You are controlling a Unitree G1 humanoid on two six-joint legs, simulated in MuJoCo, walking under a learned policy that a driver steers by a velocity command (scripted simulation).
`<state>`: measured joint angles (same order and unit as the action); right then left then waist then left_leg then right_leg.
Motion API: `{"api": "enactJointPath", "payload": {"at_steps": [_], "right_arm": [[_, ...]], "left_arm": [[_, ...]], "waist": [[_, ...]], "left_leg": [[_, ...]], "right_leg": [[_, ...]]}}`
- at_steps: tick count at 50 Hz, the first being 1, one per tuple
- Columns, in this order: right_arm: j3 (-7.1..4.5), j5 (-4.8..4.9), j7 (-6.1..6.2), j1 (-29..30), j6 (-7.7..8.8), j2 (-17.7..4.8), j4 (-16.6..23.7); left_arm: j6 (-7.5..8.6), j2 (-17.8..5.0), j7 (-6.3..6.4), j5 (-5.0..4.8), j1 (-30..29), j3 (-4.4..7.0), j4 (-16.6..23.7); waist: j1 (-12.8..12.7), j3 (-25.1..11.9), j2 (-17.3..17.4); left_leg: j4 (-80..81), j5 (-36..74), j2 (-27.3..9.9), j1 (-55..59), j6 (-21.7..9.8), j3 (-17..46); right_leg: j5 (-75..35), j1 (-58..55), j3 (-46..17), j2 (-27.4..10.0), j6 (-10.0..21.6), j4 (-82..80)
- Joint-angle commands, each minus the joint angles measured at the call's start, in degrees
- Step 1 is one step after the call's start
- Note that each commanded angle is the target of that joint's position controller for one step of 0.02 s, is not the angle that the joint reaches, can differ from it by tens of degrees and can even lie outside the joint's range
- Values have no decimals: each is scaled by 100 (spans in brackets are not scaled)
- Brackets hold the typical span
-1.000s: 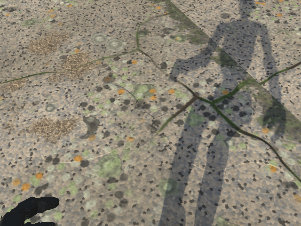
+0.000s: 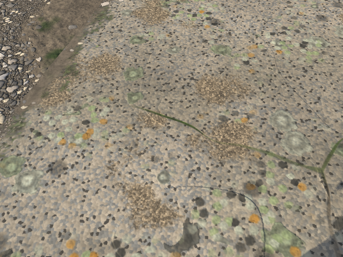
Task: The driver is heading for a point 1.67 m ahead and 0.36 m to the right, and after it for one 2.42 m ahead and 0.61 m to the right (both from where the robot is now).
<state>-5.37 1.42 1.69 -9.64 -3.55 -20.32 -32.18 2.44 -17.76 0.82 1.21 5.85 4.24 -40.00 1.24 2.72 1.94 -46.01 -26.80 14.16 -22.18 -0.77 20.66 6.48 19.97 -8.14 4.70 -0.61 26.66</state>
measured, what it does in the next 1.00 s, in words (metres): walks ahead, turning right: left foot, then right foot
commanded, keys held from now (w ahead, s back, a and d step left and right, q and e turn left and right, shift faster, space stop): shift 0.04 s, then w+e+shift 0.72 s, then w+q+shift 0.24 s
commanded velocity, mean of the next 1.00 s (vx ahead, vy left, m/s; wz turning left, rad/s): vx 0.73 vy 0.00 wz -0.36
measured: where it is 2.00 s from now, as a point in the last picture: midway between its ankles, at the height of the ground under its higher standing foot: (253, 97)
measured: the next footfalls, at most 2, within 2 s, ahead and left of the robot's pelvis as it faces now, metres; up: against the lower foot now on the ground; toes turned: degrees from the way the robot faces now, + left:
left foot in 0.32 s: +0.06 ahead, +0.12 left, +0.00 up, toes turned -3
right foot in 0.74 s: +0.40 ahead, -0.27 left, +0.00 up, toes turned -28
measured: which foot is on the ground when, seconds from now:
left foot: up 0.00-0.30, down 0.32-0.72, up 0.74-1.00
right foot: down 0.00-0.32, up 0.34-0.72, down 0.74-1.00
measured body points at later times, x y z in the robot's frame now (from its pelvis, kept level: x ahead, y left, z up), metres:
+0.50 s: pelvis +0.11 -0.02 +0.01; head +0.12 -0.02 +0.46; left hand +0.30 +0.22 -0.09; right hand +0.13 -0.31 -0.10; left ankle +0.02 +0.12 -0.73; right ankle +0.17 -0.18 -0.64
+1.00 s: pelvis +0.44 -0.23 +0.00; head +0.44 -0.24 +0.45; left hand +0.59 -0.02 -0.11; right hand +0.46 -0.53 -0.09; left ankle +0.63 -0.11 -0.63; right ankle +0.36 -0.25 -0.73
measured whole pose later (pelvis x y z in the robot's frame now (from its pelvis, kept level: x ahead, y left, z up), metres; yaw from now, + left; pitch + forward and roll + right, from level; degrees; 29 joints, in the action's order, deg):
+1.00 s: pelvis +0.44 -0.23 +0.00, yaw -25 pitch -1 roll -1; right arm -1.2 2.6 0.1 -12.3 3.6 -16.4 -40.4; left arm 6.1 -14.3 -2.3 0.8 22.8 2.1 -43.1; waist -1.8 1.3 2.3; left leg -67.0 -5.3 -8.2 -44.1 -2.1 5.7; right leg 18.1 4.1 5.0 6.7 6.3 22.9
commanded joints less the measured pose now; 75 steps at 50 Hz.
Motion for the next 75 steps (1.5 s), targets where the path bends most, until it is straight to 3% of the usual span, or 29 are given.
{"api": "enactJointPath", "payload": {"at_steps": [1, 5, 14, 15, 16, 17, 18, 21, 27, 32, 34, 36, 37, 38, 39, 40, 42, 44, 48, 57, 59, 61, 62, 63, 64, 65, 67, 70, 75], "right_arm": [[-265, -37, -39, -520, 75, -1075, 188], [110, -190, -74, -643, 97, -181, 94], [130, -49, -106, -691, 826, -195, -244], [70, -90, -59, -1262, 842, -390, -456], [42, -90, -12, -1719, 836, -479, -551], [-80, -193, -25, -1415, 800, -907, -411], [-92, -225, -21, -1057, 843, -797, -372], [84, -182, -16, -841, 916, -243, -364], [105, -281, -69, -971, 946, -324, -717], [2, -186, -119, -1066, 866, -638, -986], [-81, -174, -128, -1031, 776, -991, -1034], [-163, -138, -132, -856, 673, -1281, -967], [-128, -91, -104, -740, 744, -1203, -833], [184, -262, -157, -1354, 895, -13, -629], [377, -58, -167, -1391, 1188, 59, -336], [212, 188, -159, -608, 1297, -609, -379], [323, 201, -71, -197, 1311, -283, -270], [283, 185, -144, -850, 1039, -242, -588], [309, 130, -142, -544, 640, 1, -690], [250, 130, -594, 513, 996, 10, -421], [125, 188, -633, 17, 909, -222, -412], [-169, 198, -528, -2307, 650, -825, -962], [-213, 164, -398, -3705, 523, -929, -1358], [-35, -71, -407, -3534, 524, -504, -1561], [101, -254, -392, -2276, 691, -350, -1049], [72, -200, -375, -2103, 715, -121, -685], [60, -159, -401, -1279, 889, -262, -500], [73, -116, -280, -718, 910, -259, -345], [28, 116, -70, -1115, 814, -328, -621]], "left_arm": [[-10, -599, 38, 22, -220, 152, 576], [-139, -586, 45, -144, 358, 6, 322], [-173, -769, 63, -349, 494, 84, 530], [-133, -564, 46, -372, 259, 42, 686], [-49, 29, -17, -421, 358, -114, 730], [99, 80, -92, -511, 324, -144, 1029], [168, -173, -123, -553, 148, -118, 1125], [41, -364, -195, -337, 408, -25, 902], [-87, -185, -327, -353, 21, -117, 1032], [-14, -6, -557, -389, -701, -244, 1186], [-20, -275, -547, -430, -471, -130, 1197], [-98, -926, -486, -501, 1145, 188, 878], [-201, -1461, -395, -481, 2534, 484, 467], [-250, -1897, -299, -458, 2483, 533, 235], [-86, -1708, -301, -332, 2354, 396, 578], [35, -1029, -337, -256, 2550, 252, 429], [232, -957, -338, -157, 1847, 176, 344], [329, -484, -331, 51, 1121, 9, 423], [520, -354, -302, -54, 1143, -24, 137], [504, -713, 81, 24, 1579, -53, -225], [293, -1048, 252, 73, 1463, 50, -196], [144, -1265, 320, 132, 643, 146, 43], [188, -1092, 208, -15, -139, 115, 189], [437, 398, -43, 12, -20, -278, 487], [690, 522, -209, -362, 954, -451, 862], [838, -217, -293, -376, 398, -375, 961], [792, -259, -263, -168, 302, -334, 981], [550, -478, -58, -37, 506, -244, 824], [516, 76, 12, -36, -1010, -383, 1403]], "waist": [[87, -800, -932], [-89, -691, -1111], [270, -126, -1086], [518, -319, -939], [628, -802, 62], [459, -519, 1005], [372, -249, 1035], [219, 12, 597], [170, 648, 406], [243, 1016, 65], [-102, 542, 486], [-1071, -529, 904], [-1742, -1204, 563], [-862, -1157, -1575], [-721, -2742, -1840], [-1161, -2240, -707], [-625, -804, 67], [-49, -406, -317], [-54, 415, -396], [-351, 309, -491], [93, -166, -940], [1341, -986, -1082], [2135, -1068, -230], [1232, -603, 2286], [223, -1493, 2148], [543, -1295, 670], [-274, -318, -1081], [-542, 196, -803], [270, 207, -2]], "left_leg": [[-2131, -434, -735, -1024, 450, -606], [-2193, 364, -912, -1088, 560, -1604], [3057, 1687, -1149, 1872, -17, -2081], [3126, 1894, -1587, 3135, -147, -1951], [2946, 1034, -2722, 4217, -309, -924], [3154, -565, -3847, 3802, -867, 519], [3417, -1319, -4132, 3402, -1139, 997], [3490, -184, -3427, 3195, -715, -401], [3964, 1326, -2892, 2063, -576, -2417], [4148, 2939, -2902, 2283, -408, -3405], [3319, 6703, -3011, 2762, -377, -3566], [1075, 8931, -3094, 2553, -358, -3595], [-719, 8041, -2863, 1256, -176, -3505], [-3236, 542, -1792, -1313, 201, -3217], [-4462, -480, -1186, -2152, 104, -1659], [-4228, 320, -1598, -2346, -137, -1284], [-3546, 806, -2077, -2143, -280, -1403], [-3275, 1309, -2484, -1393, -334, -1318], [-2472, 2180, -2437, -1897, -130, -1295], [885, 4360, -1253, -1211, -377, -2795], [831, 3663, -880, -663, -495, -3190], [407, 2778, -906, 1470, -880, -2798], [1105, 3257, -1322, 2897, -1232, -2138], [510, 2995, -1416, 4046, -1657, -1235], [1983, -674, -2481, 4247, -2635, 2177], [3204, -1896, -2671, 3670, -2356, 2835], [3582, -1461, -2503, 1606, -2020, 2551], [3626, -1, -1763, 69, -1951, 1256], [3375, 1003, -1053, -896, -1395, 38]], "right_leg": [[-1031, -1256, -1969, -2214, 1414, -657], [2533, -988, -1412, -1307, 936, -1372], [2289, 254, -1698, -764, 851, -1409], [2137, 1204, -1370, -477, 474, -913], [2274, 2198, -729, -114, 247, 938], [1983, 3461, -112, -184, 181, 2006], [1685, 3950, -12, -765, 130, 2902], [926, 4210, 135, -965, -9, 4064], [-302, 3676, 559, -1220, -147, 4152], [-533, 2591, 1348, -1100, 446, 2241], [-21, 1719, 1851, -569, 738, 2138], [682, -415, 2025, 6, 1045, 2162], [376, -2748, 1512, 85, 1302, 1627], [1589, -4470, -771, -879, 1867, 1173], [3849, -5133, -4133, -2084, 2649, -567], [3916, -4572, -3972, -2127, 2023, -1181], [2657, -2463, -2900, -2054, 1732, -1267], [2047, -982, -1681, -1685, 1590, -1259], [728, -201, 95, -1336, 1130, -1833], [-4362, -2130, 1927, -1122, -79, -1770], [-6991, -2843, 2004, -1368, -209, -622], [-8260, -2246, 1819, -1573, -132, 1918], [-5310, -1037, 1966, -888, -136, 4798], [2730, 1956, 1284, 377, -246, 7662], [2807, 3274, -74, 284, 17, 8069], [2033, 3049, -217, 11, 451, 7148], [1278, 2328, -189, -472, 555, 5459], [980, 1575, -133, -833, 67, 4218], [-1026, 76, 506, -405, -461, 1114]]}}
